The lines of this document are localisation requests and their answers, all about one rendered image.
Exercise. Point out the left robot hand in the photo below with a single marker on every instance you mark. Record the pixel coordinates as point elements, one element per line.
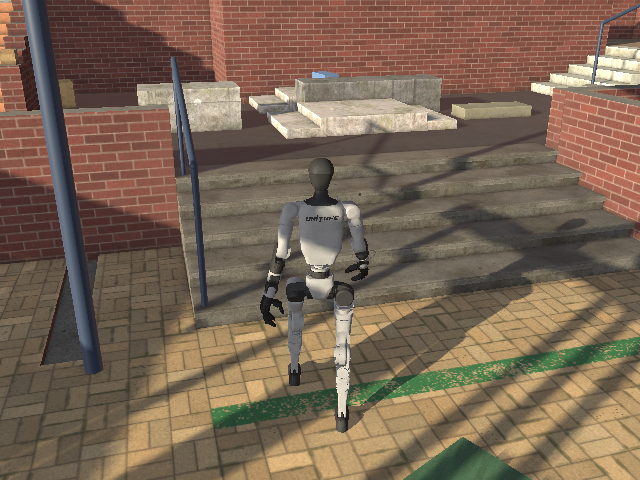
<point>265,308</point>

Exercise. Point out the robot right foot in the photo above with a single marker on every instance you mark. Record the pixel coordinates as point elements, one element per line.
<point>341,423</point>

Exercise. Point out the robot left forearm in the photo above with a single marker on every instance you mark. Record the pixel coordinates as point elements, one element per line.
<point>274,275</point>

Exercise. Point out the right robot hand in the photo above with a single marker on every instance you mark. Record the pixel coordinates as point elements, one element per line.
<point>364,272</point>

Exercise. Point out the robot right forearm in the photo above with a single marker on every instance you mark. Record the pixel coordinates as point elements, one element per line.
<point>362,257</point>

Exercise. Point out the robot right shin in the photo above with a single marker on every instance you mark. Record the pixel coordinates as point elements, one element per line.
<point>343,383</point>

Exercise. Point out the robot right upper arm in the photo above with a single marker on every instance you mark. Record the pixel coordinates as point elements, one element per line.
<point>353,213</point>

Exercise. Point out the robot left upper arm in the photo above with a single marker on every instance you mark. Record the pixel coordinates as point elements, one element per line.
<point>288,212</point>

